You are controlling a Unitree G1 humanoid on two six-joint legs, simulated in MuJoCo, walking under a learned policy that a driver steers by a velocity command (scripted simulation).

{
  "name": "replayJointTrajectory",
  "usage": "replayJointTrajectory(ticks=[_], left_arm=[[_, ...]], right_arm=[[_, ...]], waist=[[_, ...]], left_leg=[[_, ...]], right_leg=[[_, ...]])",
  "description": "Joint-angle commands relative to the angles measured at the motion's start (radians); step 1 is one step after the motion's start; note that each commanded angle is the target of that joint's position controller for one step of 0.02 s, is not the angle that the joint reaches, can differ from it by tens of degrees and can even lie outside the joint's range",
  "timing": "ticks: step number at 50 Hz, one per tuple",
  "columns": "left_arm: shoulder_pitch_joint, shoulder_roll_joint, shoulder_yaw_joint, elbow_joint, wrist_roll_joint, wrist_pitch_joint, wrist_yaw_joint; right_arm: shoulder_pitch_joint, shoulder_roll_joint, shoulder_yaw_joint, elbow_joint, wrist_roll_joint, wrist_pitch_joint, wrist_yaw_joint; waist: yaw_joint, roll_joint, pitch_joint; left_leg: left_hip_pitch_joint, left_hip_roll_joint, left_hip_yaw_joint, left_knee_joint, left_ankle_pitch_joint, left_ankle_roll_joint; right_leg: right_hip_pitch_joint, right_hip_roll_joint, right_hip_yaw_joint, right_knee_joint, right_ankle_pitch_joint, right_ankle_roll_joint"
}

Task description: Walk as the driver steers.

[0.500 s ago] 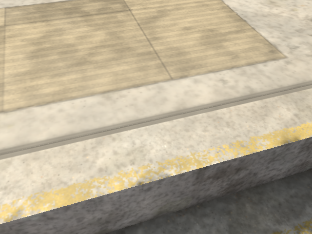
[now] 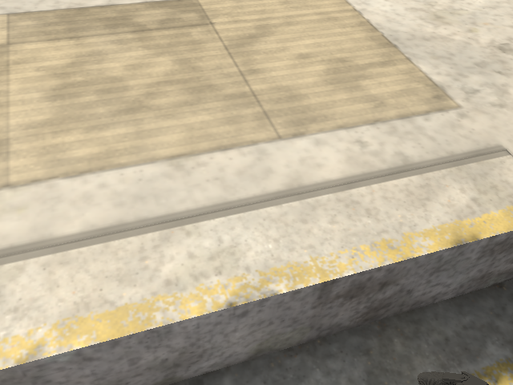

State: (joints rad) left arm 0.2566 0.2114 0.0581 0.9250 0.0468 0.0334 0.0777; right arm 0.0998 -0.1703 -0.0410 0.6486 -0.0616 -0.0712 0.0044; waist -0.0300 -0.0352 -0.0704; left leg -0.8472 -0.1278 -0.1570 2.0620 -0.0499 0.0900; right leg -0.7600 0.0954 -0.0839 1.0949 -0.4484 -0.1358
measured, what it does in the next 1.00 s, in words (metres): steps on the spot: left foot, then right foot 0.22 m lower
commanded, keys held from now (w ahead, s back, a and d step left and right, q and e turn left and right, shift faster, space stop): w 1.00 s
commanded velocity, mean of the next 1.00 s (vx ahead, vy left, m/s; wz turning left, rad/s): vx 0.50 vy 0.00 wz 0.00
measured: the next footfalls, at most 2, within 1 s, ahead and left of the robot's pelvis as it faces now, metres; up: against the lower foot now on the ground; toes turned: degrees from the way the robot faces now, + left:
left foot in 0.24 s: +0.01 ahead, +0.13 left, +0.00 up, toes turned +11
right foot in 0.66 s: -0.07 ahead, -0.08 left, -0.23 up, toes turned +3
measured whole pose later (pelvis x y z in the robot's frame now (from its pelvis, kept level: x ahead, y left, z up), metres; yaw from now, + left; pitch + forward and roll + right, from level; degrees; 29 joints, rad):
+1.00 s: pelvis -0.08 -0.01 -0.12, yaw +4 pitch +3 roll +1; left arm 0.61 0.02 0.05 0.94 0.04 -0.12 0.07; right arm -0.19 0.04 0.07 0.53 -0.04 0.01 0.00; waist 0.16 0.07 -0.04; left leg -1.29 0.12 0.05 2.33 -0.16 0.07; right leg -0.16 0.07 -0.03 0.33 -0.22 -0.10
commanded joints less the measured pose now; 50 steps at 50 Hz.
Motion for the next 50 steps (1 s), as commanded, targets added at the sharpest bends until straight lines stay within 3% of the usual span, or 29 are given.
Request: replayJointTrajectory(ticks=[1, 4, 8, 10, 11, 12, 13, 14, 15, 16, 17, 18, 21, 25, 28, 29, 31, 32, 33, 34, 35, 36, 37, 38, 39, 40, 43, 46, 50], left_arm=[[-0.202, -0.051, -0.038, -0.021, 0.004, -0.079, -0.026], [-0.303, 0.03, -0.027, -0.067, -0.01, -0.103, -0.03], [-0.447, 0.112, -0.005, -0.164, -0.027, -0.119, -0.007], [-0.31, 0.055, 0.0, -0.163, -0.039, -0.087, 0.019], [-0.164, -0.047, -0.019, -0.11, -0.028, -0.063, 0.017], [-0.089, -0.123, -0.031, -0.112, -0.01, -0.065, -0.012], [-0.068, -0.237, -0.052, -0.169, 0.02, -0.085, -0.033], [-0.062, -0.23, -0.054, -0.296, 0.003, -0.073, -0.048], [-0.082, -0.203, -0.071, -0.328, 0.054, -0.085, -0.043], [-0.043, -0.068, -0.044, -0.285, 0.062, -0.083, -0.047], [-0.105, 0.013, -0.006, -0.299, 0.04, -0.05, -0.051], [-0.114, 0.062, 0.013, -0.348, 0.036, -0.021, -0.049], [-0.075, 0.088, 0.041, -0.33, 0.018, 0.011, -0.059], [-0.069, 0.038, 0.026, -0.317, 0.031, 0.014, -0.071], [0.082, 0.03, 0.02, -0.277, 0.002, 0.013, -0.077], [0.176, 0.003, 0.011, -0.23, -0.009, 0.005, -0.073], [0.35, -0.099, -0.03, -0.105, 0.002, -0.026, -0.072], [0.329, -0.135, -0.048, -0.054, -0.018, -0.045, -0.075], [0.333, -0.134, -0.066, -0.043, -0.006, -0.075, -0.074], [0.267, -0.103, -0.093, -0.085, 0.029, -0.107, -0.071], [0.522, -0.075, -0.089, -0.011, 0.029, -0.14, -0.053], [0.587, -0.081, -0.072, 0.018, 0.002, -0.14, -0.045], [0.399, 0.018, -0.039, -0.046, 0.014, -0.133, -0.039], [0.239, 0.18, 0.024, -0.112, 0.0, -0.146, -0.003], [0.166, 0.159, 0.024, -0.106, -0.02, -0.164, 0.036], [0.196, 0.108, 0.018, -0.097, -0.019, -0.177, 0.031], [0.355, -0.027, 0.005, -0.04, -0.023, -0.18, -0.002], [0.413, -0.057, 0.016, -0.013, -0.008, -0.179, -0.005], [0.453, -0.081, 0.023, 0.001, -0.012, -0.159, -0.002]], right_arm=[[0.234, 0.086, 0.054, -0.021, 0.039, 0.029, -0.035], [0.235, 0.026, 0.039, 0.019, 0.095, 0.047, -0.044], [0.349, -0.037, 0.024, 0.076, 0.13, 0.076, -0.057], [0.42, -0.025, 0.033, 0.158, 0.135, 0.078, -0.059], [0.455, -0.003, 0.036, 0.225, 0.116, 0.078, -0.046], [0.404, 0.076, 0.058, 0.239, 0.041, 0.065, -0.024], [0.306, 0.124, 0.075, 0.174, 0.004, 0.051, -0.021], [0.179, -0.052, 0.015, 0.107, -0.031, 0.043, -0.047], [0.153, -0.054, 0.008, 0.096, 0.002, 0.016, -0.043], [0.166, -0.091, -0.001, 0.078, -0.002, -0.02, -0.033], [0.074, -0.134, -0.026, 0.083, -0.028, -0.041, -0.053], [0.04, -0.162, -0.04, 0.081, -0.01, -0.062, -0.07], [0.089, -0.141, -0.045, 0.114, -0.012, -0.07, -0.064], [0.101, -0.1, -0.037, 0.102, -0.018, -0.047, -0.054], [0.005, -0.092, -0.023, 0.052, -0.041, -0.024, -0.059], [-0.055, -0.07, -0.015, 0.013, -0.037, -0.01, -0.067], [-0.197, 0.045, 0.032, -0.076, 0.031, 0.016, -0.08], [-0.153, 0.113, 0.054, -0.088, 0.055, 0.024, -0.091], [-0.133, 0.166, 0.07, -0.106, 0.061, 0.022, -0.09], [-0.183, 0.241, 0.073, -0.163, 0.089, 0.025, -0.071], [-0.295, 0.352, 0.131, -0.269, 0.036, -0.045, -0.061], [-0.332, 0.291, 0.132, -0.3, -0.035, -0.067, -0.037], [-0.288, 0.226, 0.121, -0.305, -0.031, -0.053, -0.018], [-0.266, 0.135, 0.101, -0.334, -0.027, -0.027, 0.004], [-0.392, 0.066, 0.077, -0.337, -0.024, 0.004, 0.022], [-0.471, -0.001, 0.056, -0.317, -0.008, 0.03, 0.017], [-0.473, 0.11, 0.077, -0.254, 0.014, 0.062, -0.006], [-0.455, 0.169, 0.085, -0.234, 0.025, 0.059, -0.012], [-0.518, 0.204, 0.094, -0.241, 0.03, 0.066, -0.003]], waist=[[-0.176, 0.026, 0.109], [-0.197, -0.005, 0.084], [-0.256, 0.039, 0.083], [-0.186, 0.058, 0.075], [-0.137, 0.209, 0.001], [-0.054, 0.144, -0.029], [0.033, -0.012, -0.027], [0.159, 0.155, -0.064], [0.156, 0.027, 0.041], [0.116, -0.171, 0.045], [0.146, -0.181, 0.016], [0.162, -0.059, -0.01], [0.148, -0.025, -0.071], [0.112, 0.065, -0.008], [0.177, 0.106, 0.024], [0.194, 0.08, 0.024], [0.24, -0.041, 0.055], [0.199, -0.134, 0.067], [0.168, -0.15, 0.066], [0.095, -0.042, 0.054], [0.15, -0.192, 0.054], [0.16, -0.068, -0.056], [0.05, 0.09, -0.118], [-0.015, 0.062, -0.16], [0.005, 0.133, -0.069], [0.051, 0.262, 0.011], [0.133, 0.195, 0.074], [0.143, 0.023, 0.045], [0.158, -0.017, 0.096]], left_leg=[[-0.09, 0.058, 0.06, 0.04, 0.01, -0.06], [0.098, 0.079, 0.19, -0.044, 0.062, -0.087], [0.426, 0.158, 0.313, -0.715, -0.05, -0.048], [0.664, 0.173, 0.338, -1.33, -0.256, 0.035], [0.601, 0.066, 0.476, -1.439, -0.404, 0.047], [0.584, 0.097, 0.258, -1.28, -0.464, 0.062], [0.545, 0.194, -0.104, -1.276, -0.566, 0.057], [0.472, 0.485, -0.721, -1.833, -1.07, 0.15], [0.512, 0.564, -0.834, -1.859, -1.024, 0.172], [0.56, 0.403, -0.365, -1.58, -0.508, 0.083], [0.506, 0.392, -0.283, -1.48, -0.381, 0.093], [0.49, 0.447, -0.32, -1.476, -0.415, 0.125], [0.577, 0.391, -0.218, -1.339, -0.426, 0.129], [0.474, 0.34, -0.075, -1.212, -0.516, 0.077], [0.311, 0.322, 0.034, -1.08, -0.578, 0.059], [0.23, 0.295, 0.099, -0.987, -0.565, 0.05], [0.066, 0.181, 0.248, -0.609, -0.509, 0.039], [0.043, 0.066, 0.321, -0.314, -0.531, 0.063], [-0.027, -0.032, 0.255, 0.104, -0.568, 0.081], [-0.25, -0.084, 0.075, 0.513, -0.518, 0.06], [-0.472, 0.014, 0.135, 0.577, -0.431, -0.012], [-0.582, 0.085, 0.192, 0.522, -0.344, -0.038], [-0.569, 0.11, 0.195, 0.481, -0.28, -0.048], [-0.564, 0.198, 0.145, 0.378, -0.247, -0.066], [-0.674, 0.246, 0.056, 0.399, -0.113, -0.09], [-0.71, 0.26, 0.063, 0.354, -0.059, -0.091], [-0.711, 0.251, 0.194, 0.255, 0.004, -0.047], [-0.742, 0.243, 0.206, 0.32, -0.062, -0.016], [-0.778, 0.256, 0.245, 0.251, -0.149, -0.014]], right_leg=[[-0.146, -0.226, 0.331, -0.566, -0.279, -0.09], [-0.28, -0.232, 0.18, -0.632, -0.155, -0.118], [-0.35, -0.244, 0.127, -0.65, -0.317, -0.063], [-0.277, -0.205, 0.091, -0.35, -0.363, -0.045], [-0.06, -0.087, -0.027, 0.072, -0.325, -0.078], [-0.12, -0.008, 0.067, 0.638, -0.168, -0.045], [-0.264, -0.026, 0.34, 0.884, 0.1, 0.0], [-0.44, -0.019, 0.254, 0.894, 0.261, 0.061], [-0.493, -0.122, 0.196, 1.0, 0.389, 0.125], [-0.346, -0.105, 0.233, 0.845, 0.335, 0.146], [-0.29, -0.096, 0.246, 0.912, 0.341, 0.17], [-0.266, -0.14, 0.264, 0.906, 0.37, 0.177], [-0.175, -0.112, 0.186, 0.831, 0.475, 0.134], [-0.042, -0.111, 0.086, 0.539, 0.43, 0.094], [0.224, -0.125, -0.036, 0.011, 0.282, 0.055], [0.367, -0.118, -0.102, -0.206, 0.266, 0.034], [0.6, -0.146, -0.203, -0.7, 0.779, -0.052], [0.609, -0.173, -0.174, -0.89, 0.971, -0.085], [0.601, -0.203, -0.095, -0.977, 1.019, -0.089], [0.66, -0.266, 0.073, -0.752, 1.15, -0.037], [0.796, -0.236, 0.323, -0.602, 1.831, 0.122], [0.882, -0.229, 0.477, -0.608, 1.623, 0.134], [0.854, -0.315, 0.556, -0.69, 1.204, 0.051], [0.845, -0.453, 0.773, -0.885, 0.676, -0.027], [0.832, -0.536, 0.951, -0.984, 0.297, -0.078], [0.832, -0.502, 0.832, -0.963, 0.17, -0.121], [0.82, -0.349, 0.549, -0.88, 0.192, -0.09], [0.87, -0.341, 0.499, -0.873, 0.181, -0.143], [0.838, -0.326, 0.435, -0.949, 0.054, -0.129]])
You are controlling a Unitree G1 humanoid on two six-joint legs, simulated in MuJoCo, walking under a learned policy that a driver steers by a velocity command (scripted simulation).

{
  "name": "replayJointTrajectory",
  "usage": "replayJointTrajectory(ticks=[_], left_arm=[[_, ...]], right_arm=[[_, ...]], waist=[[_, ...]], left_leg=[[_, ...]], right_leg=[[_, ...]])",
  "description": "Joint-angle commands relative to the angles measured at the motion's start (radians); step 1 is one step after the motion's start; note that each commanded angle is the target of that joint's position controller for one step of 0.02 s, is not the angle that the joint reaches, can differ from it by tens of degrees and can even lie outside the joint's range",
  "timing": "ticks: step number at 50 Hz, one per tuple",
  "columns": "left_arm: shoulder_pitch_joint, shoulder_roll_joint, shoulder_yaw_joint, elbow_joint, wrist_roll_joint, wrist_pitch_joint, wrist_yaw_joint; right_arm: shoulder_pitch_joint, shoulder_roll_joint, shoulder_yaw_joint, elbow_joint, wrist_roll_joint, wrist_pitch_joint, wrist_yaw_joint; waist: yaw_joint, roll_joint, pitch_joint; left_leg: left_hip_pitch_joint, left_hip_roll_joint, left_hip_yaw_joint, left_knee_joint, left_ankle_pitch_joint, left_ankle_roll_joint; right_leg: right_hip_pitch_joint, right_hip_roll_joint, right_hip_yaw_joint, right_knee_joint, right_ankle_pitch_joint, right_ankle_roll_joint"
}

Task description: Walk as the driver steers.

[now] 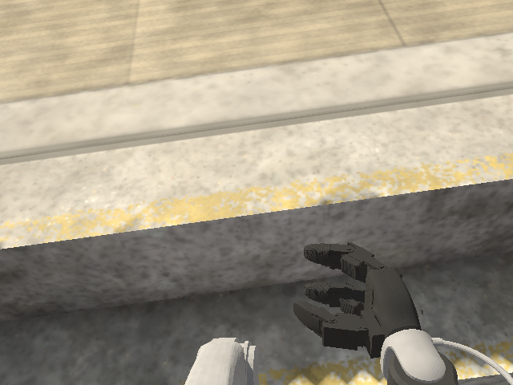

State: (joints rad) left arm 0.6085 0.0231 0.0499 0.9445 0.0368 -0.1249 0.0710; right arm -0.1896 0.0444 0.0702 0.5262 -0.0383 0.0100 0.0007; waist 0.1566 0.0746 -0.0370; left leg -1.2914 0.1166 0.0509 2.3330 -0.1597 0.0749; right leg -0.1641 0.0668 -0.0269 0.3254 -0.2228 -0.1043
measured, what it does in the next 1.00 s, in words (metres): climbs: left foot 0.23 m higher, then right foot 0.03 m higher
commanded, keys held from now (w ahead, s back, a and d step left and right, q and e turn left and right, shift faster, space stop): w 1.00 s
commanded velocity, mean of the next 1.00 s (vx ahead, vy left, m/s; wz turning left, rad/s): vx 0.50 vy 0.00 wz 0.00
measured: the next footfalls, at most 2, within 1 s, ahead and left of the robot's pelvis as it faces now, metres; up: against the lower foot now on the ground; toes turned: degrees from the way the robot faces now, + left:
left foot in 0.28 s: +0.17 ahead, +0.17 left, +0.23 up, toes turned -4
right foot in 0.78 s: +0.09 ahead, -0.15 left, +0.26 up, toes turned -7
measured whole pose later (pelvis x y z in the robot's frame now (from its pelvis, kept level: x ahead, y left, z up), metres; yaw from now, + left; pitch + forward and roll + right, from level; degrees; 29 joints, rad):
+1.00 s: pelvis +0.12 -0.10 +0.05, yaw +4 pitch +10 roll +11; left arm 0.29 0.21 0.07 0.91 0.03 -0.13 -0.02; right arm 0.08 -0.19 -0.08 0.68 -0.05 -0.04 -0.04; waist -0.05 -0.17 -0.08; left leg -0.88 -0.18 0.19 1.52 -0.75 0.14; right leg 0.19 -0.19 -0.15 -0.15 0.32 0.07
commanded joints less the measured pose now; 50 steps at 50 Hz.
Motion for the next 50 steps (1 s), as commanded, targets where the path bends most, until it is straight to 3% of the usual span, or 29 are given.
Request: replayJointTrajectory(ticks=[1, 3, 4, 6, 7, 9, 10, 11, 12, 13, 14, 15, 16, 17, 19, 21, 23, 28, 34, 39, 41, 42, 43, 45, 46, 47, 48, 49, 50], left_arm=[[0.098, 0.106, 0.03, -0.016, -0.002, 0.002, 0.006], [0.085, 0.12, 0.035, -0.013, -0.001, 0.004, 0.007], [0.046, 0.151, 0.04, -0.036, -0.031, 0.013, 0.013], [-0.003, 0.131, 0.033, -0.018, -0.036, 0.031, 0.014], [-0.071, 0.146, 0.028, -0.048, -0.045, 0.03, 0.012], [-0.098, 0.236, 0.026, -0.062, -0.058, -0.001, -0.023], [0.22, 0.303, -0.039, 0.228, 0.13, 0.032, -0.279], [0.173, 0.394, 0.019, 0.218, 0.094, 0.054, -0.331], [0.107, 0.418, 0.023, 0.227, 0.088, 0.076, -0.346], [-0.066, 0.455, 0.045, 0.202, 0.055, 0.081, -0.327], [-0.123, 0.366, 0.019, 0.213, 0.056, 0.1, -0.313], [-0.266, 0.282, 0.031, -0.02, -0.058, 0.015, -0.137], [-0.414, 0.186, -0.007, -0.076, -0.052, 0.013, -0.114], [-0.524, 0.099, -0.034, -0.188, -0.004, 0.019, -0.109], [-0.491, 0.001, -0.065, -0.302, 0.061, 0.035, -0.107], [-0.311, 0.042, -0.063, -0.253, 0.047, 0.04, -0.088], [-0.244, 0.095, -0.053, -0.224, 0.019, 0.063, -0.084], [-0.369, 0.129, -0.042, -0.253, -0.015, 0.093, -0.088], [-0.521, 0.099, -0.036, -0.339, 0.008, 0.08, -0.089], [-0.517, 0.105, -0.043, -0.382, -0.01, 0.059, -0.106], [-0.436, 0.107, -0.051, -0.371, -0.019, 0.037, -0.111], [-0.223, 0.124, -0.045, -0.285, -0.023, 0.014, -0.114], [-0.006, 0.206, -0.015, -0.132, -0.015, -0.026, -0.113], [0.041, 0.171, -0.02, -0.018, -0.035, -0.061, -0.093], [-0.028, 0.099, -0.035, 0.025, -0.047, -0.031, -0.072], [-0.167, 0.087, -0.037, -0.004, -0.004, 0.003, -0.085], [-0.333, 0.198, -0.01, -0.078, 0.025, 0.019, -0.09], [0.058, 0.174, -0.005, -0.005, 0.003, -0.025, -0.085], [0.066, 0.243, 0.015, 0.04, -0.011, -0.015, -0.068]], right_arm=[[-0.238, -0.009, -0.017, -0.12, 0.01, -0.013, 0.002], [-0.229, -0.007, -0.017, -0.118, 0.012, -0.007, 0.004], [-0.252, -0.023, -0.008, -0.138, 0.039, -0.011, 0.007], [-0.135, -0.004, 0.001, -0.082, 0.054, 0.003, -0.002], [-0.057, 0.0, 0.0, -0.057, 0.063, 0.008, -0.012], [0.195, -0.107, -0.049, 0.038, 0.077, 0.022, -0.04], [-0.11, -0.226, -0.02, -0.103, 0.056, 0.121, 0.064], [-0.022, -0.261, -0.068, -0.076, 0.068, 0.146, 0.075], [0.082, -0.287, -0.067, -0.018, 0.061, 0.173, 0.086], [0.253, -0.31, -0.082, 0.035, 0.026, 0.189, 0.095], [0.322, -0.333, -0.084, 0.122, -0.024, 0.208, 0.102], [0.554, -0.323, -0.109, 0.354, -0.013, 0.113, 0.019], [0.505, -0.281, -0.106, 0.371, -0.018, 0.092, -0.053], [0.41, -0.254, -0.096, 0.346, -0.03, 0.07, -0.072], [0.29, -0.211, -0.095, 0.392, -0.001, 0.008, -0.073], [0.32, -0.172, -0.086, 0.469, 0.002, -0.036, -0.059], [0.316, -0.205, -0.088, 0.493, 0.012, -0.067, -0.054], [0.386, -0.306, -0.129, 0.476, 0.009, -0.101, -0.076], [0.517, -0.294, -0.189, 0.437, -0.008, -0.105, -0.085], [0.427, -0.318, -0.202, 0.325, -0.036, -0.078, -0.093], [0.385, -0.31, -0.202, 0.287, -0.04, -0.057, -0.096], [0.321, -0.295, -0.199, 0.265, -0.039, -0.037, -0.093], [0.299, -0.263, -0.2, 0.267, -0.051, -0.033, -0.068], [0.176, -0.218, -0.173, 0.185, -0.071, -0.086, -0.057], [0.173, -0.188, -0.131, 0.154, -0.051, -0.098, -0.077], [0.332, -0.256, -0.157, 0.118, -0.006, -0.086, -0.062], [0.391, -0.328, -0.175, 0.05, 0.057, -0.068, -0.04], [0.033, -0.261, -0.082, -0.072, 0.014, -0.071, -0.009], [-0.009, -0.24, -0.081, -0.122, -0.039, -0.087, 0.003]], waist=[[-0.029, -0.141, 0.077], [-0.041, -0.162, 0.083], [-0.034, -0.227, 0.124], [-0.073, -0.22, 0.078], [-0.116, -0.211, 0.055], [-0.192, -0.274, -0.146], [-0.156, -0.39, -0.249], [-0.229, -0.348, -0.256], [-0.255, -0.374, -0.389], [-0.339, -0.353, -0.422], [-0.339, -0.189, -0.412], [-0.234, 0.026, -0.395], [-0.255, 0.173, -0.243], [-0.246, 0.13, -0.107], [-0.108, -0.004, 0.061], [-0.024, -0.075, 0.039], [0.009, -0.043, 0.04], [-0.049, -0.069, 0.054], [-0.157, 0.027, -0.015], [-0.145, 0.056, -0.036], [-0.118, 0.007, -0.025], [-0.025, -0.147, -0.056], [0.008, -0.437, -0.057], [0.016, -0.389, 0.028], [-0.008, -0.175, 0.149], [-0.189, -0.19, 0.152], [-0.363, -0.229, 0.022], [-0.063, -0.238, -0.169], [-0.091, -0.521, -0.223]], left_leg=[[-0.317, 0.011, 0.051, -0.047, -0.043, -0.001], [-0.295, 0.011, 0.058, -0.072, -0.056, 0.001], [-0.145, 0.017, 0.08, -0.344, -0.199, 0.029], [0.16, -0.015, 0.128, -0.543, -0.283, 0.072], [0.369, -0.046, 0.113, -0.703, -0.386, 0.096], [0.756, -0.219, 0.269, -0.783, -0.603, 0.077], [0.728, -0.243, 0.059, -0.9, -0.374, 0.108], [0.624, -0.272, 0.119, -1.071, -0.256, 0.08], [0.684, -0.3, 0.099, -1.142, -0.206, 0.057], [0.706, -0.296, 0.038, -1.251, -0.272, 0.016], [0.727, -0.285, -0.073, -1.293, -0.413, 0.041], [0.921, -0.259, -0.175, -1.246, -0.794, 0.096], [0.81, -0.084, -0.613, -1.58, -1.032, 0.219], [0.66, -0.005, -0.894, -1.825, -1.13, 0.248], [0.504, 0.01, -0.797, -1.806, -1.023, 0.18], [0.542, -0.02, -0.583, -1.738, -0.815, 0.127], [0.522, -0.016, -0.476, -1.765, -0.743, 0.137], [0.543, 0.027, -0.456, -1.802, -0.743, 0.189], [0.826, 0.107, -0.586, -1.76, -0.754, 0.196], [0.73, 0.113, -0.553, -1.655, -0.73, 0.157], [0.594, 0.027, -0.413, -1.458, -0.647, 0.087], [0.471, -0.099, -0.204, -1.185, -0.533, 0.009], [0.404, -0.249, 0.08, -0.801, -0.372, -0.055], [0.327, -0.309, 0.028, -0.47, -0.47, -0.011], [0.546, -0.32, 0.061, -0.49, -0.492, 0.114], [0.699, -0.378, 0.098, -0.568, -0.596, 0.122], [0.627, -0.397, 0.133, -0.674, -0.716, 0.081], [1.119, -0.388, 0.368, -0.954, -0.622, 0.1], [1.235, -0.441, 0.417, -1.277, -0.729, 0.053]], right_leg=[[0.216, -0.297, 0.365, -0.207, -0.175, -0.166], [0.206, -0.308, 0.341, -0.243, -0.157, -0.18], [0.133, -0.309, 0.285, -0.402, -0.066, -0.177], [0.073, -0.278, 0.105, -0.425, 0.202, -0.194], [0.007, -0.268, 0.011, -0.383, 0.534, -0.178], [0.03, -0.294, -0.037, -0.118, 1.696, -0.23], [-0.181, -0.466, 0.244, -0.194, 2.526, -0.439], [0.107, -0.45, 0.138, -0.084, 2.521, -0.427], [0.142, -0.434, 0.133, -0.011, 2.369, -0.456], [0.186, -0.427, 0.111, 0.13, 2.006, -0.446], [0.028, -0.342, 0.087, 0.315, 1.518, -0.441], [-0.092, -0.176, -0.086, 0.444, 0.735, -0.226], [-0.446, -0.071, 0.075, 0.883, 0.213, -0.175], [-0.59, 0.011, 0.27, 1.309, 0.076, -0.135], [-0.758, 0.004, 0.271, 1.563, 0.081, -0.094], [-0.781, 0.021, 0.2, 1.642, 0.153, -0.042], [-0.782, -0.007, 0.136, 1.671, 0.199, 0.013], [-0.744, -0.094, 0.051, 1.428, 0.184, 0.055], [-0.83, -0.164, 0.105, 1.191, 0.144, 0.037], [-0.699, -0.196, 0.153, 1.002, -0.021, 0.01], [-0.488, -0.209, 0.191, 0.671, -0.192, -0.017], [-0.186, -0.202, 0.172, 0.323, -0.14, -0.028], [0.083, -0.169, 0.031, 0.122, 0.281, 0.009], [0.193, -0.168, 0.002, -0.231, 0.885, 0.059], [0.031, -0.216, -0.113, -0.721, 0.879, 0.062], [0.058, -0.192, -0.209, -0.837, 1.151, 0.085], [0.278, -0.243, -0.165, -0.558, 2.0, 0.09], [0.127, -0.185, -0.153, -0.562, 2.717, 0.283], [0.114, -0.124, -0.142, -0.244, 3.202, 0.411]])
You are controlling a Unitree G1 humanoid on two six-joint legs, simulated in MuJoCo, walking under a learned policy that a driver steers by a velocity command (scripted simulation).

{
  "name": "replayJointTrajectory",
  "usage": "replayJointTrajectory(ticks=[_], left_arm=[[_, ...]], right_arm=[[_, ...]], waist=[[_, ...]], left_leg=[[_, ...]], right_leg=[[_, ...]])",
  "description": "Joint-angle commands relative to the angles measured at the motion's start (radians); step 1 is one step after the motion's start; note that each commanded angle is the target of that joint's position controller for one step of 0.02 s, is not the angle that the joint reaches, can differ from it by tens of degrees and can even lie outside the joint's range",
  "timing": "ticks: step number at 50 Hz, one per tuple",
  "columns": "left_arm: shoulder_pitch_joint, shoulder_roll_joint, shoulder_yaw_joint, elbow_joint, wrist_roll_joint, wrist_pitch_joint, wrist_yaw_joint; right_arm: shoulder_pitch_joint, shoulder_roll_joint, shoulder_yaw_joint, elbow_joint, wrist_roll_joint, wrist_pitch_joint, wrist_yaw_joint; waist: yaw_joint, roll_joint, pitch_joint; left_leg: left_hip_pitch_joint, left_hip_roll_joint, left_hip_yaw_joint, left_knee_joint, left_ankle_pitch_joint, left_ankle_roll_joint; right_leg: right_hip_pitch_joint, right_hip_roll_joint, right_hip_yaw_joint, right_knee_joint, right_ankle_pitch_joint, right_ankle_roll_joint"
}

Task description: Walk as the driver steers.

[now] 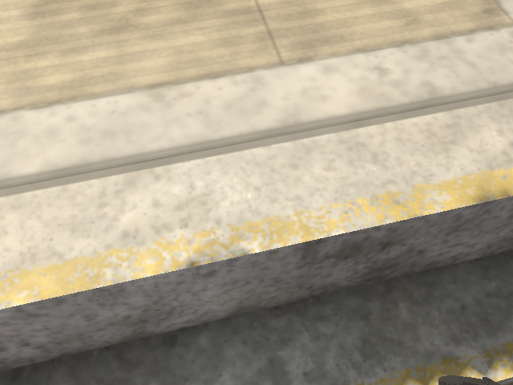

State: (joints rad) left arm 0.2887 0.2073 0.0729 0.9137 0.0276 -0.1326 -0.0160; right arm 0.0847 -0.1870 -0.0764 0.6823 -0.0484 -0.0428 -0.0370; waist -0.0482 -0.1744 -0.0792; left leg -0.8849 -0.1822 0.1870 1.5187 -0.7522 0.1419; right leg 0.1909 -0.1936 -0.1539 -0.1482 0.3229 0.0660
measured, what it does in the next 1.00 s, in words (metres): goes down, turning left: left foot 0.18 m higher, then right foot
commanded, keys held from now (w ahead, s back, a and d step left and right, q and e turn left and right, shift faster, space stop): w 0.26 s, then w+q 0.74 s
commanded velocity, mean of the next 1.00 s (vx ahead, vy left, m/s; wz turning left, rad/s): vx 0.50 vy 0.00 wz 0.31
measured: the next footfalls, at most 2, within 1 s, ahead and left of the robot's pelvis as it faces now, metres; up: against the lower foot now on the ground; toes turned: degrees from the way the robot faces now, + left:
left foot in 0.02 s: +0.01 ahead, +0.08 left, +0.18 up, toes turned +16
right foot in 0.22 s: -0.01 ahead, -0.30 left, +0.17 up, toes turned +14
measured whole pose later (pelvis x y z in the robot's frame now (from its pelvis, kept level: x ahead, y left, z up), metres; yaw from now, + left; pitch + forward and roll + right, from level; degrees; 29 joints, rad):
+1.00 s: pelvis +0.00 -0.31 -0.02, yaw +17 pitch +11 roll -2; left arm -0.09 0.11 -0.08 0.65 0.03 0.00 -0.04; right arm 0.46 -0.19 -0.03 1.13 -0.06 -0.06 0.13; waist 0.01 0.07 -0.18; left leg -0.46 0.03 -0.31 0.91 -0.08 0.11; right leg -1.11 -0.01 -0.09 1.59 -0.79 -0.07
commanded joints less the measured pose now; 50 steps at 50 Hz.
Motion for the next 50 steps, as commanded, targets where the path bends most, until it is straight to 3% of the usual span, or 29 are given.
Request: replayJointTrajectory(ticks=[1, 2, 3, 6, 7, 10, 12, 13, 14, 17, 18, 19, 20, 21, 22, 24, 26, 29, 31, 32, 33, 34, 36, 38, 42, 44, 46, 48, 50], left_arm=[[0.115, 0.207, 0.053, -0.017, -0.062, -0.01, 0.083], [-0.241, 0.393, 0.102, -0.198, -0.108, -0.003, 0.095], [-0.376, 0.201, 0.011, -0.267, -0.071, -0.01, 0.049], [-0.142, 0.033, -0.023, -0.348, -0.005, 0.002, 0.054], [-0.005, 0.024, -0.026, -0.295, 0.019, 0.04, 0.043], [0.504, 0.028, 0.0, -0.144, 0.012, 0.16, 0.085], [0.641, -0.069, -0.051, -0.103, -0.012, 0.177, 0.098], [0.799, -0.057, -0.045, 0.018, 0.024, 0.136, 0.117], [0.658, 0.008, -0.048, -0.007, 0.021, 0.093, 0.143], [0.459, -0.019, -0.025, -0.029, 0.002, 0.032, 0.154], [0.356, 0.022, -0.012, -0.034, -0.007, 0.005, 0.144], [0.0, 0.192, 0.032, -0.145, 0.017, -0.021, 0.143], [-0.084, 0.336, -0.013, -0.2, -0.051, 0.116, 0.074], [-0.085, 0.194, -0.07, -0.231, 0.047, 0.132, -0.02], [-0.085, 0.101, -0.124, -0.25, 0.096, 0.134, -0.059], [-0.114, -0.061, -0.199, -0.266, 0.055, 0.129, -0.02], [-0.126, -0.029, -0.189, -0.291, 0.044, 0.183, -0.003], [0.064, -0.064, -0.192, -0.266, -0.007, 0.233, -0.065], [0.075, -0.111, -0.206, -0.307, 0.034, 0.266, -0.106], [0.099, -0.148, -0.225, -0.316, 0.078, 0.256, -0.147], [0.115, -0.039, -0.208, -0.306, 0.133, 0.257, -0.096], [-0.091, 0.077, -0.186, -0.303, 0.087, 0.219, -0.029], [-0.264, -0.035, -0.209, -0.362, 0.066, 0.165, 0.027], [-0.403, -0.036, -0.191, -0.356, 0.064, 0.173, 0.009], [-0.519, -0.005, -0.159, -0.398, 0.062, 0.151, -0.008], [-0.805, -0.009, -0.168, -0.548, 0.036, 0.182, -0.029], [-0.345, 0.069, -0.101, -0.409, -0.075, 0.158, 0.004], [0.182, 0.232, -0.036, -0.155, -0.02, 0.154, 0.014], [0.27, 0.23, -0.027, -0.036, 0.021, 0.128, -0.063]], right_arm=[[0.116, -0.091, 0.023, -0.136, -0.017, -0.011, 0.017], [0.42, -0.153, -0.033, 0.016, 0.071, 0.018, -0.009], [0.469, -0.202, -0.054, 0.07, 0.093, 0.051, -0.049], [-0.124, -0.135, -0.053, -0.129, -0.041, -0.005, -0.073], [-0.323, -0.058, -0.011, -0.139, -0.06, -0.024, -0.06], [-0.707, -0.075, 0.04, -0.107, -0.059, -0.076, 0.011], [-0.722, -0.088, 0.035, -0.081, -0.02, -0.052, 0.041], [-0.644, 0.01, 0.064, -0.101, -0.03, -0.024, 0.07], [-0.565, 0.148, 0.106, -0.207, -0.059, -0.006, 0.104], [-0.564, 0.125, 0.119, -0.296, -0.095, -0.06, 0.127], [-0.53, 0.083, 0.12, -0.355, -0.07, -0.059, 0.102], [-0.184, -0.033, 0.08, -0.344, -0.008, -0.015, 0.059], [0.327, -0.269, 0.025, -0.044, 0.019, 0.07, 0.089], [0.162, -0.445, -0.04, -0.026, 0.087, 0.1, 0.09], [0.062, -0.459, -0.051, -0.047, 0.057, 0.132, 0.075], [0.133, -0.267, -0.003, 0.002, -0.112, 0.134, 0.073], [0.087, -0.025, 0.087, 0.068, -0.117, 0.11, 0.105], [-0.032, 0.067, 0.146, 0.132, -0.064, 0.144, 0.165], [0.013, 0.056, 0.162, 0.22, -0.04, 0.115, 0.189], [0.186, -0.074, 0.125, 0.269, -0.048, 0.081, 0.179], [0.235, -0.236, 0.065, 0.258, -0.092, 0.053, 0.12], [0.425, -0.286, 0.022, 0.266, -0.104, 0.023, 0.082], [0.471, -0.271, -0.003, 0.331, -0.107, 0.007, 0.061], [0.419, -0.2, 0.02, 0.317, -0.08, -0.003, 0.102], [0.393, -0.124, 0.051, 0.32, -0.046, -0.035, 0.114], [0.42, -0.162, 0.024, 0.408, 0.033, -0.034, 0.155], [0.276, -0.223, 0.011, 0.364, -0.02, -0.039, 0.162], [0.12, -0.113, 0.032, 0.285, -0.061, -0.056, 0.181], [0.234, -0.048, 0.025, 0.369, 0.048, -0.043, 0.155]], waist=[[-0.139, -0.105, -0.237], [-0.367, 0.37, -0.422], [-0.276, 0.66, -0.636], [0.133, 0.197, -0.345], [0.261, 0.089, -0.194], [0.618, 0.014, 0.121], [0.651, -0.012, 0.181], [0.62, -0.368, 0.157], [0.399, -0.551, 0.18], [0.243, 0.227, 0.108], [0.148, 0.22, 0.064], [-0.139, 0.1, -0.142], [-0.112, 0.408, -0.468], [-0.006, 0.605, -0.27], [0.022, 0.637, -0.271], [-0.056, 0.474, -0.234], [0.046, 0.177, -0.14], [0.238, 0.212, 0.117], [0.318, 0.161, -0.11], [0.305, 0.216, -0.336], [0.248, 0.34, -0.504], [0.011, 0.204, -0.549], [0.016, 0.064, -0.346], [0.051, -0.056, -0.078], [0.053, 0.179, 0.087], [0.024, 0.267, 0.121], [0.231, 0.285, -0.166], [0.392, -0.112, -0.378], [0.308, -0.112, -0.185]], left_leg=[[1.115, -0.118, 0.068, -0.753, -0.069, -0.028], [1.311, 0.186, -0.32, -0.844, 0.701, 0.136], [1.524, 0.308, -0.481, -0.515, 1.109, 0.192], [0.749, 0.675, -0.759, -0.451, 0.669, 0.052], [0.338, 0.665, -0.608, -0.516, 0.377, 0.018], [-0.34, 0.518, -0.075, -0.441, 0.01, -0.09], [-0.361, 0.377, 0.129, -0.277, 0.035, -0.097], [-0.253, 0.132, 0.169, 0.262, -0.184, -0.145], [-0.354, 0.074, -0.039, 0.568, -0.195, -0.181], [-0.341, 0.128, -0.192, 0.514, 0.049, -0.175], [-0.244, 0.132, -0.21, 0.38, 0.05, -0.186], [-0.09, 0.2, -0.371, 0.323, 0.11, -0.177], [-0.123, 0.159, -0.651, 0.76, 0.545, -0.174], [-0.118, 0.128, -0.734, 0.786, 0.485, -0.148], [-0.042, 0.047, -0.574, 0.624, 0.49, -0.09], [0.529, 0.148, -0.37, -0.38, 0.686, -0.005], [0.792, 0.17, -0.262, -0.439, 0.926, -0.132], [0.441, 0.181, -0.083, -1.501, 0.819, -0.059], [0.505, 0.254, -0.143, -1.498, 0.946, 0.022], [0.854, 0.382, -0.316, -1.066, 1.731, 0.169], [1.313, 0.482, -0.442, -0.936, 1.984, 0.207], [1.44, 0.522, -0.565, -0.93, 1.678, 0.2], [1.469, 0.624, -0.755, -1.026, 1.073, 0.176], [1.135, 0.577, -0.707, -1.11, 0.855, 0.187], [0.616, 0.496, -0.687, -1.273, 0.486, 0.167], [0.045, 0.456, -0.656, -1.525, 0.584, 0.19], [0.26, 0.442, -0.511, -1.247, 1.339, 0.1], [-0.082, 0.207, -0.449, -0.694, 0.865, -0.006], [-0.101, 0.103, -0.583, 0.172, 0.806, 0.046]], right_leg=[[-0.55, 0.158, 0.12, 0.805, 2.36, 0.284], [-0.787, 0.186, 0.226, 1.526, 0.609, 0.156], [-1.098, 0.332, 0.475, 1.788, -0.737, 0.116], [-1.294, 0.112, 0.748, 2.153, -0.852, -0.152], [-1.072, 0.134, 0.5, 2.102, -0.669, -0.15], [-0.671, 0.285, 0.154, 1.835, -0.324, -0.121], [-0.444, 0.287, 0.084, 1.06, -0.175, -0.174], [-0.516, 0.371, 0.395, 0.724, -0.203, -0.263], [-0.495, 0.231, 0.763, 0.615, -0.219, -0.32], [-0.424, 0.252, 0.635, 0.773, -0.387, -0.165], [-0.436, 0.22, 0.69, 0.71, -0.318, -0.152], [-0.373, 0.023, 0.951, 0.728, -0.238, -0.176], [-0.693, -0.076, 1.134, 0.971, -0.331, -0.393], [-0.882, -0.026, 1.003, 1.012, -0.495, -0.39], [-0.888, 0.102, 0.758, 1.092, -0.245, -0.387], [-1.269, 0.297, 0.436, 1.341, -0.229, -0.224], [-1.637, 0.296, 0.301, 1.505, -0.617, -0.25], [-1.115, 0.33, 0.214, 1.539, -0.725, -0.37], [-0.909, 0.282, 0.239, 1.488, -0.662, -0.337], [-1.168, 0.264, 0.224, 1.679, -0.727, -0.265], [-1.461, 0.257, 0.317, 1.681, -0.874, -0.202], [-1.676, 0.265, 0.346, 1.962, -1.013, -0.121], [-1.947, 0.188, 0.425, 2.234, -0.976, -0.056], [-1.902, 0.138, 0.379, 2.218, -0.932, -0.095], [-1.683, 0.115, 0.329, 2.184, -0.892, -0.188], [-1.059, 0.177, 0.131, 1.682, -1.263, -0.198], [-0.811, 0.233, 0.248, 1.517, -0.892, -0.168], [-0.27, 0.053, 0.824, 1.01, -1.084, -0.287], [-0.558, -0.023, 1.014, 0.877, -1.154, -0.355]])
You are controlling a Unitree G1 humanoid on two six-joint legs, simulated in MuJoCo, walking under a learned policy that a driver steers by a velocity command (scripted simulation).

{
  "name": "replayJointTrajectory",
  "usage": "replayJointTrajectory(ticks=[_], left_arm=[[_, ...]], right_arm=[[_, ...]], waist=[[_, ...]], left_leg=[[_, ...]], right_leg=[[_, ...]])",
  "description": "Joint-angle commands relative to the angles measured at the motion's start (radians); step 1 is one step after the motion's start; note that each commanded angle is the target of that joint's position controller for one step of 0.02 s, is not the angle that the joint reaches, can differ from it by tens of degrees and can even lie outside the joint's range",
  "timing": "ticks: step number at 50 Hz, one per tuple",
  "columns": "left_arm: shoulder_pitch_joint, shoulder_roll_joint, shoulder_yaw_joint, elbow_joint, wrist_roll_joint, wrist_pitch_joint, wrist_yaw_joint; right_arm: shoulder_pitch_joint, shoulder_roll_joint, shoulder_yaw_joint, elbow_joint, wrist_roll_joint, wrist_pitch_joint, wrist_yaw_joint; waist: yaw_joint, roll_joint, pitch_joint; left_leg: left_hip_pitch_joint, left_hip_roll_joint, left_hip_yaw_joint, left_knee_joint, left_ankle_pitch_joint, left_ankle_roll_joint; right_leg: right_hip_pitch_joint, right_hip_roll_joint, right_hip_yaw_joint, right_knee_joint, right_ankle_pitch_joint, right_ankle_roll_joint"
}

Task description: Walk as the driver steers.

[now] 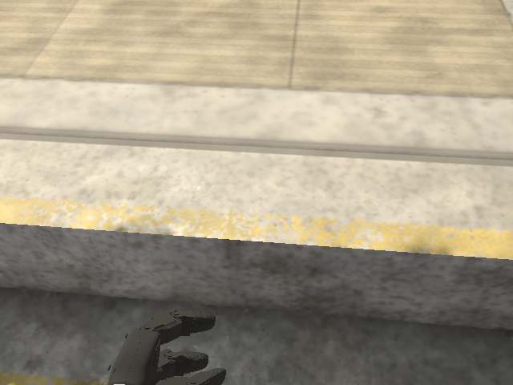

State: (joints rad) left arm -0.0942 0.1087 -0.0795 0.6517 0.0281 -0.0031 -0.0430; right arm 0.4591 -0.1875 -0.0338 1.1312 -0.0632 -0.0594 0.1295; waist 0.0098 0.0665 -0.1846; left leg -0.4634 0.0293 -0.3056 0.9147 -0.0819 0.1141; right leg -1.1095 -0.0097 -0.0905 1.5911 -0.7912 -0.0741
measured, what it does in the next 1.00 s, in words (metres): climbs, turning left: left foot, then right foot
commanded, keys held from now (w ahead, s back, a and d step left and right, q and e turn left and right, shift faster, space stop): w+q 0.18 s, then q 0.34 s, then no key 0.38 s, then e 0.10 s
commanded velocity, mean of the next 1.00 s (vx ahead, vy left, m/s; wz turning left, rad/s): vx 0.21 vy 0.00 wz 0.42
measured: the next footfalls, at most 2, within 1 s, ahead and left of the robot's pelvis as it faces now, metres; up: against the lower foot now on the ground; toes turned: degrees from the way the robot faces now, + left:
left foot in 0.60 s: +0.15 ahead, +0.14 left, +0.00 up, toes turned +23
right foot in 0.98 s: +0.17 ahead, -0.09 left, +0.00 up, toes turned +20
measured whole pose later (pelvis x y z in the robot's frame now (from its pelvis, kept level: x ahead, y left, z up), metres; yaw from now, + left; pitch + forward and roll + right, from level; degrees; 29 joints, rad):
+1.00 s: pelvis +0.14 +0.03 +0.18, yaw +21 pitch +2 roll +1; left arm 0.37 0.21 0.01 0.99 -0.01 -0.03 -0.05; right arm 0.00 -0.19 0.01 0.80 -0.02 -0.03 0.05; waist 0.07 0.00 -0.03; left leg -0.30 -0.04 0.06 0.53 -0.26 0.06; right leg -0.27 -0.05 -0.01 0.66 -0.30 0.04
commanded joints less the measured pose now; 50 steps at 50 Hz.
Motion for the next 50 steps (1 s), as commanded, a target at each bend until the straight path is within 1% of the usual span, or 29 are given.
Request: replayJointTrajectory(ticks=[1, 2, 4, 7, 9, 10, 11, 14, 15, 17, 22, 25, 26, 28, 29, 30, 31, 32, 33, 35, 37, 38, 42, 44, 46, 47, 48, 49, 50], left_arm=[[0.52, 0.303, 0.125, 0.249, -0.004, -0.014, -0.057], [0.376, 0.227, 0.114, 0.25, -0.028, -0.013, -0.063], [0.175, 0.046, 0.076, 0.253, 0.001, -0.008, -0.048], [-0.023, -0.017, 0.043, 0.204, 0.013, -0.032, -0.034], [-0.042, 0.025, 0.042, 0.214, 0.005, -0.07, -0.015], [0.154, 0.125, 0.09, 0.284, 0.032, -0.111, 0.089], [0.119, 0.062, 0.045, 0.235, 0.023, -0.108, 0.032], [0.3, 0.112, 0.055, 0.248, 0.038, -0.119, 0.036], [0.33, 0.129, 0.047, 0.244, 0.059, -0.114, 0.042], [0.421, 0.134, 0.048, 0.252, 0.074, -0.104, 0.022], [0.225, 0.165, 0.071, 0.184, 0.045, -0.145, 0.0], [0.109, 0.243, 0.101, 0.104, 0.045, -0.14, -0.011], [0.113, 0.243, 0.1, 0.079, 0.061, -0.132, -0.008], [-0.022, 0.221, 0.092, 0.0, 0.102, -0.125, -0.016], [-0.066, 0.198, 0.088, -0.028, 0.066, -0.105, -0.024], [0.059, 0.11, 0.079, 0.018, 0.052, -0.089, -0.022], [0.182, 0.072, 0.085, 0.014, 0.055, -0.08, -0.029], [0.381, 0.109, 0.091, 0.066, 0.024, -0.078, -0.051], [0.249, 0.158, 0.11, 0.065, -0.012, -0.074, -0.056], [0.333, 0.218, 0.142, 0.146, -0.025, -0.057, -0.054], [0.367, 0.171, 0.114, 0.183, 0.039, -0.051, -0.071], [0.41, 0.164, 0.113, 0.24, 0.027, -0.052, -0.086], [0.463, 0.261, 0.136, 0.328, 0.005, -0.059, -0.104], [0.411, 0.238, 0.135, 0.297, 0.012, -0.047, -0.097], [0.411, 0.154, 0.112, 0.298, -0.004, -0.021, -0.096], [0.235, 0.011, 0.069, 0.239, -0.098, -0.004, 0.043], [0.326, 0.038, 0.062, 0.238, -0.091, -0.009, 0.093], [0.575, 0.097, 0.061, 0.301, -0.04, -0.06, 0.002], [0.494, 0.059, 0.05, 0.284, -0.035, -0.087, -0.017]], right_arm=[[-0.142, -0.004, -0.007, -0.098, 0.063, -0.034, -0.032], [-0.151, -0.032, -0.013, -0.11, 0.058, -0.047, -0.039], [-0.218, -0.016, 0.004, -0.152, 0.077, -0.036, -0.037], [-0.087, -0.038, 0.018, -0.091, 0.083, -0.01, -0.025], [-0.138, -0.067, 0.03, -0.125, 0.089, -0.003, -0.011], [-0.379, -0.059, -0.011, -0.349, 0.018, 0.051, -0.116], [-0.282, -0.114, 0.049, -0.207, 0.079, 0.039, -0.033], [-0.364, -0.152, 0.041, -0.272, 0.053, 0.026, -0.037], [-0.431, -0.157, 0.045, -0.308, 0.014, 0.022, -0.048], [-0.455, -0.125, 0.059, -0.332, 0.012, 0.036, -0.071], [-0.464, -0.126, 0.038, -0.371, 0.001, 0.072, -0.065], [-0.489, -0.165, 0.015, -0.4, 0.0, 0.093, -0.059], [-0.459, -0.156, 0.013, -0.413, 0.004, 0.098, -0.058], [-0.247, -0.141, -0.006, -0.393, 0.039, 0.061, -0.069], [-0.095, -0.16, -0.034, -0.328, 0.043, 0.034, -0.081], [-0.069, -0.186, -0.047, -0.287, 0.006, 0.013, -0.093], [0.038, -0.314, -0.082, -0.301, -0.001, 0.01, -0.121], [-0.07, -0.412, -0.104, -0.328, 0.026, 0.009, -0.126], [-0.099, -0.36, -0.099, -0.327, 0.039, 0.013, -0.116], [-0.146, -0.279, -0.058, -0.29, 0.008, 0.024, -0.08], [-0.42, -0.119, 0.005, -0.349, 0.043, 0.022, -0.074], [-0.529, -0.071, 0.03, -0.394, 0.059, 0.014, -0.078], [-0.549, -0.164, 0.034, -0.469, 0.041, -0.028, -0.077], [-0.552, -0.177, 0.035, -0.459, 0.039, -0.034, -0.071], [-0.434, -0.198, 0.022, -0.375, 0.051, -0.018, -0.044], [-0.235, -0.1, 0.001, -0.322, 0.041, 0.007, -0.141], [-0.194, -0.133, -0.012, -0.312, 0.039, 0.018, -0.173], [-0.2, -0.207, -0.006, -0.286, 0.04, 0.059, -0.07], [-0.218, -0.125, -0.007, -0.284, 0.05, 0.077, -0.02]], waist=[[0.138, -0.329, 0.033], [0.074, -0.221, 0.083], [0.003, -0.05, 0.127], [-0.128, -0.015, 0.145], [-0.146, -0.006, 0.115], [-0.174, -0.068, 0.262], [-0.093, 0.051, -0.025], [0.019, -0.089, 0.014], [0.052, -0.134, 0.026], [0.093, -0.113, 0.045], [0.005, -0.102, 0.109], [0.024, -0.199, 0.149], [0.033, -0.183, 0.156], [-0.072, -0.117, 0.094], [-0.148, -0.023, 0.066], [-0.078, 0.08, 0.1], [-0.043, 0.213, -0.011], [-0.029, 0.261, -0.084], [-0.099, 0.109, 0.053], [-0.019, -0.123, 0.085], [0.095, -0.149, 0.057], [0.12, -0.061, 0.04], [0.102, -0.035, -0.002], [0.106, -0.044, 0.03], [0.06, 0.089, 0.078], [-0.066, 0.17, 0.042], [-0.09, 0.206, 0.017], [-0.052, -0.081, 0.033], [-0.08, -0.148, 0.071]], left_leg=[[-0.572, -0.116, -0.035, 0.979, 0.121, 0.093], [-0.6, -0.09, -0.013, 1.08, 0.1, 0.104], [-0.63, -0.072, -0.016, 1.18, 0.073, 0.099], [-0.573, -0.109, 0.031, 1.275, 0.148, 0.107], [-0.558, -0.112, 0.087, 1.259, 0.056, 0.089], [-0.515, -0.1, 0.149, 1.182, 0.084, -0.053], [-0.597, -0.079, 0.154, 1.007, 0.145, 0.054], [-0.719, -0.063, 0.156, 0.922, 0.062, 0.002], [-0.792, -0.049, 0.13, 0.927, 0.013, -0.019], [-0.89, -0.037, 0.049, 0.883, 0.008, -0.027], [-0.541, 0.11, 0.267, 0.453, -0.141, -0.071], [-0.171, 0.023, 0.477, 0.159, -0.332, -0.088], [-0.16, 0.043, 0.435, 0.048, -0.319, -0.078], [0.017, 0.054, 0.336, -0.073, -0.143, -0.026], [0.148, -0.022, 0.393, -0.408, -0.142, -0.008], [0.259, -0.037, 0.313, -0.541, 0.024, 0.008], [0.542, 0.128, -0.013, -0.382, 0.609, 0.185], [0.581, 0.326, -0.413, -0.518, 0.276, 0.348], [0.37, 0.318, -0.384, -0.498, 0.187, 0.366], [0.275, 0.294, -0.252, -0.516, 0.197, 0.28], [0.045, 0.186, -0.055, -0.558, 0.018, 0.15], [-0.018, 0.128, 0.015, -0.556, 0.0, 0.1], [-0.071, 0.114, 0.206, -0.541, 0.335, 0.107], [0.043, 0.089, 0.304, -0.501, 0.555, 0.065], [0.27, 0.162, 0.231, -0.412, 0.655, 0.107], [0.603, 0.171, 0.254, -0.491, 0.902, 0.036], [0.665, 0.182, 0.256, -0.405, 0.979, 0.008], [0.648, 0.315, 0.071, -0.348, 0.768, 0.133], [0.523, 0.196, 0.167, -0.351, 0.434, 0.074]], right_leg=[[0.654, -0.238, 0.834, -0.857, -0.013, -0.208], [0.607, -0.248, 0.755, -0.84, 0.004, -0.182], [0.503, -0.277, 0.677, -0.917, 0.051, -0.138], [0.266, -0.232, 0.459, -1.086, 0.179, -0.075], [0.253, -0.192, 0.277, -1.084, 0.2, -0.068], [0.311, -0.286, 0.284, -0.986, 0.102, -0.04], [0.474, -0.13, 0.1, -1.043, 0.326, -0.007], [0.731, -0.192, 0.156, -1.075, 0.427, -0.09], [0.828, -0.242, 0.198, -1.087, 0.461, -0.139], [0.989, -0.308, 0.268, -1.142, 0.499, -0.186], [0.844, -0.308, 0.055, -1.334, 0.467, -0.131], [0.716, -0.211, -0.049, -1.363, 0.403, -0.141], [0.799, -0.236, -0.045, -1.338, 0.456, -0.131], [0.882, -0.281, -0.034, -1.16, 0.781, -0.102], [0.917, -0.169, -0.121, -0.929, 0.848, -0.075], [0.781, -0.119, -0.124, -0.677, 0.598, -0.04], [0.461, -0.01, -0.023, -0.327, 0.251, 0.047], [0.229, 0.062, 0.264, -0.03, 0.277, 0.116], [0.112, 0.081, 0.307, 0.337, 0.336, 0.113], [-0.006, 0.069, 0.324, 0.473, 0.535, 0.049], [0.173, -0.032, 0.286, 0.363, 0.634, -0.006], [0.271, -0.039, 0.262, 0.395, 0.628, 0.031], [0.572, -0.03, 0.175, 0.174, 0.66, 0.16], [0.787, -0.063, 0.103, -0.489, 0.662, 0.207], [0.804, -0.067, 0.124, -0.83, 0.508, 0.238], [0.572, 0.092, -0.165, -0.968, 0.324, 0.118], [0.663, 0.032, -0.093, -1.05, 0.406, 0.078], [0.715, -0.107, 0.189, -1.14, 0.798, 0.107], [0.754, -0.086, 0.198, -1.187, 0.881, 0.072]])
Keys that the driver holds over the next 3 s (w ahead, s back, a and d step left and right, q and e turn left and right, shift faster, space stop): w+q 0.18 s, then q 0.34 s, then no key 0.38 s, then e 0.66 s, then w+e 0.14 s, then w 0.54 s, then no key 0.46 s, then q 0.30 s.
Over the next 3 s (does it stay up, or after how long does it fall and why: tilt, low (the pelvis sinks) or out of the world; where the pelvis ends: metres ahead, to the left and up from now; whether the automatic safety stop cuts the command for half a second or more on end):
stays up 0.54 0.01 0.56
